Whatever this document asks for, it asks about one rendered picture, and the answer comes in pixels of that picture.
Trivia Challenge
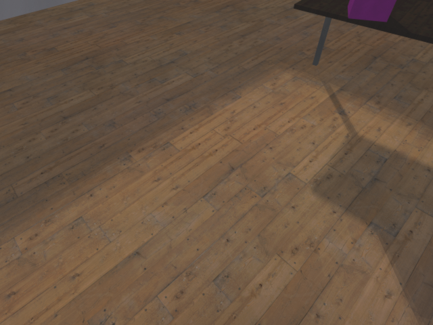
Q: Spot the table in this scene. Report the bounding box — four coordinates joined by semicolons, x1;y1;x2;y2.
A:
294;0;433;66

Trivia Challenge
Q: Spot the carton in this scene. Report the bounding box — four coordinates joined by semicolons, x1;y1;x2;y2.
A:
348;0;396;22

